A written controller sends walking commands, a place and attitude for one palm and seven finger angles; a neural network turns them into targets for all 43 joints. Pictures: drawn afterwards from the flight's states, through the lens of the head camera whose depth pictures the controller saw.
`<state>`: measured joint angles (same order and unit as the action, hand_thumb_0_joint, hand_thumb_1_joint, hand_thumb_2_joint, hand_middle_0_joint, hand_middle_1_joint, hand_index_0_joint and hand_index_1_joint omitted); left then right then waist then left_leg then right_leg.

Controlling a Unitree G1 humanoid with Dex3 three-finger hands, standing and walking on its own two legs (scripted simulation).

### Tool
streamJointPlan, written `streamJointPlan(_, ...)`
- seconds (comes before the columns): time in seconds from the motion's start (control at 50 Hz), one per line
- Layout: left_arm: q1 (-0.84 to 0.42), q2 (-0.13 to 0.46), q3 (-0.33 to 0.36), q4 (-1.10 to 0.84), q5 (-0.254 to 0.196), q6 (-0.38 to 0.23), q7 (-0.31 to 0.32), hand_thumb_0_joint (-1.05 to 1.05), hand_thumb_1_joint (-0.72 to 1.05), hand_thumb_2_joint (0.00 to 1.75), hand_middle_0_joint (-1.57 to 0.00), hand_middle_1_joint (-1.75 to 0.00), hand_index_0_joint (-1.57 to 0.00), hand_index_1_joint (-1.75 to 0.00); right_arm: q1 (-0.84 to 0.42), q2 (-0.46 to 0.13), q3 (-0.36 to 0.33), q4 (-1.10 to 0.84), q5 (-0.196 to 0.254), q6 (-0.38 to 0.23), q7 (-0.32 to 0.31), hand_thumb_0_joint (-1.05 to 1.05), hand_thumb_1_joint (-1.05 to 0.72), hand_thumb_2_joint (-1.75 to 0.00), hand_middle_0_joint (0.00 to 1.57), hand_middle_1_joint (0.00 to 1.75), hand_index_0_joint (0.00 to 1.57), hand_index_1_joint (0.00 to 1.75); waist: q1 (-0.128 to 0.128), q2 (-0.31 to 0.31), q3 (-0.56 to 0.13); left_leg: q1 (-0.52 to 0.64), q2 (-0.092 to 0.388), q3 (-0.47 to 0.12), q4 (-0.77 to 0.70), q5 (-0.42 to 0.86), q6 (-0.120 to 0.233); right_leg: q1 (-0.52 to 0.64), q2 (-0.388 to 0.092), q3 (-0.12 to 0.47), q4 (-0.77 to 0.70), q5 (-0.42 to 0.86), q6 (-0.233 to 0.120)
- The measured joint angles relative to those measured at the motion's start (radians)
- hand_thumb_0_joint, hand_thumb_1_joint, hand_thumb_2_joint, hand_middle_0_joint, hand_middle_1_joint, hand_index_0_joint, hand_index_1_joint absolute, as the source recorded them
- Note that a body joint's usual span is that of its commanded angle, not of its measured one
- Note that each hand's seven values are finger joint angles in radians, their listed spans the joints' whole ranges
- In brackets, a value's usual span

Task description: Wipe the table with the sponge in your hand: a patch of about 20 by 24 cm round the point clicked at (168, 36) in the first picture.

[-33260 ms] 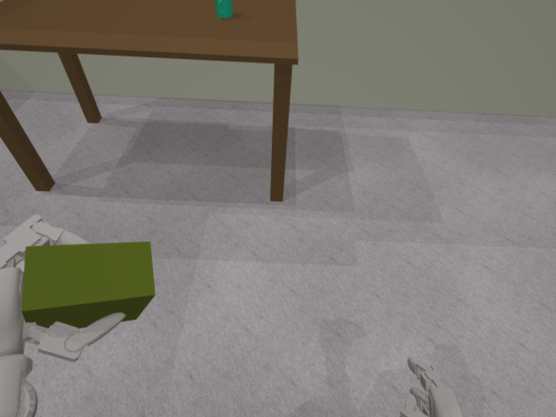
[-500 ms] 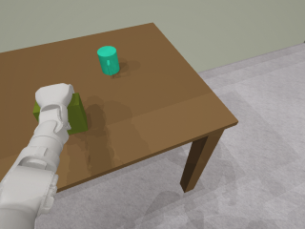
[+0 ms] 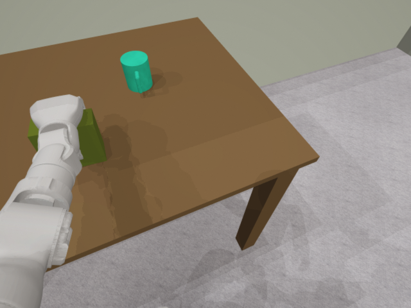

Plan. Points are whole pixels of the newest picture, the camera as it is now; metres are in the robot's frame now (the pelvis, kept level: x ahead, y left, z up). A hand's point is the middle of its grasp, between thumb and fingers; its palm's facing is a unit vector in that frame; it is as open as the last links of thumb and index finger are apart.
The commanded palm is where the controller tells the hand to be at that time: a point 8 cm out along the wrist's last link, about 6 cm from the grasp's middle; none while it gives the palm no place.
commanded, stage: slide back across to the first lane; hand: left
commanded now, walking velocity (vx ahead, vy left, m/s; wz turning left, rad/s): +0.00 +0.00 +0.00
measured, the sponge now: (73, 146) +0.45 +0.28 +0.03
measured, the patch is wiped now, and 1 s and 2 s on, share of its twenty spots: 1.00 1.00 1.00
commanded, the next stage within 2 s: wipe back along the first lane in 0.64 s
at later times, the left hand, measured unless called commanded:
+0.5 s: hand (35, 137) +0.44 +0.34 +0.08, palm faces -0.15 -0.01 -0.99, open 10.1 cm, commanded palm +0.43 +0.33 +0.14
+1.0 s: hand (19, 152) +0.41 +0.36 +0.07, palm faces -0.11 -0.01 -0.99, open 10.1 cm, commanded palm +0.39 +0.34 +0.12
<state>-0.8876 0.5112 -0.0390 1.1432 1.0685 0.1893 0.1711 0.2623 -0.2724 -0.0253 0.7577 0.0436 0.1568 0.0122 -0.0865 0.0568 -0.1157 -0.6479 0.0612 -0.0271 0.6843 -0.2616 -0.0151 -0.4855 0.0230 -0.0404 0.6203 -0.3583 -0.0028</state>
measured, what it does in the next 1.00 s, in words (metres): stands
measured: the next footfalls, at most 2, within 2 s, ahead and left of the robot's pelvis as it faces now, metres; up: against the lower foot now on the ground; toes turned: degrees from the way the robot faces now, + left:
none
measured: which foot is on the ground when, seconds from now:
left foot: down 0.00-1.00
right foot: down 0.00-1.00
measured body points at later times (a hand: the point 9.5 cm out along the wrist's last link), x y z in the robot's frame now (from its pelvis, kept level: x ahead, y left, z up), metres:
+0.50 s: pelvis +0.01 +0.01 +0.01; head +0.07 +0.01 +0.45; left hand +0.44 +0.33 +0.13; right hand +0.05 -0.27 -0.13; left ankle +0.04 +0.13 -0.72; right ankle -0.04 -0.12 -0.72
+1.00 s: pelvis +0.01 +0.01 +0.01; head +0.06 +0.01 +0.45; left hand +0.41 +0.35 +0.13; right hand +0.09 -0.26 -0.12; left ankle +0.04 +0.13 -0.72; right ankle -0.04 -0.12 -0.72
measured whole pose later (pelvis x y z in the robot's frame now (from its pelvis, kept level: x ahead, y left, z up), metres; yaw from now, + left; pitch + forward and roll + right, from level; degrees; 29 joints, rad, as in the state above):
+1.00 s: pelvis +0.01 +0.01 +0.01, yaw +1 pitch +10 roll -3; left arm -0.64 0.63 0.04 0.89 1.04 0.04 0.09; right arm 0.25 -0.29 -0.04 0.71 0.05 0.18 0.00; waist -0.02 0.05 -0.08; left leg -0.57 0.04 -0.03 0.65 -0.27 0.00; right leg -0.38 0.01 -0.04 0.55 -0.35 0.01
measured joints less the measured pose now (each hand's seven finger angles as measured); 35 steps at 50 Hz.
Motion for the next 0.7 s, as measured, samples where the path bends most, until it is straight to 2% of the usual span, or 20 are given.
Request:
streamJointPlan(0.16,-0.003,0.049,0.04,-0.007,0.015,-0.016,-0.015,0.0,-0.51,1.04,-0.72,-1.34,-0.75,-1.33,0.038,-0.005,-0.002,-0.006,0.002,0.001,0.0,0.01,-0.91,-0.9,0.2,0.3,0.2,0.3,-0.018,-0.002,0.005,-0.016,0.005,0.006,0.011,-0.005,0.002,-0.016,0.004,0.007,0.003,0.003,0.002)
streamJointPlan(0.38,0.084,0.094,0.079,-0.075,0.007,-0.049,-0.051,0.0,-0.51,1.04,-0.72,-1.34,-0.75,-1.33,0.058,-0.007,-0.003,0.003,0.012,0.001,-0.005,0.01,-0.91,-0.9,0.2,0.3,0.2,0.3,-0.009,0.001,0.017,0.04,0.001,0.015,-0.019,-0.006,0.008,0.044,-0.001,0.015,-0.041,0.011,0.008)
streamJointPlan(0.58,0.155,0.138,0.102,-0.134,-0.002,-0.129,-0.104,-0.01,-0.5,1.04,-0.72,-1.34,-0.75,-1.33,0.019,-0.011,-0.007,-0.021,0.013,-0.006,-0.014,0.01,-0.91,-0.9,0.2,0.3,0.2,0.3,0.024,-0.005,0.026,0.073,-0.006,0.01,-0.034,-0.007,0.012,0.086,-0.006,0.009,-0.069,0.014,0.01)
streamJointPlan(0.7,0.181,0.146,0.104,-0.173,-0.002,-0.163,-0.105,-0.01,-0.5,1.04,-0.72,-1.34,-0.75,-1.33,-0.004,-0.018,-0.014,-0.037,0.01,-0.004,-0.018,0.01,-0.91,-0.9,0.2,0.3,0.2,0.3,0.045,-0.01,0.031,0.074,-0.013,0.003,-0.032,-0.008,0.013,0.092,-0.011,0.002,-0.068,0.011,0.01)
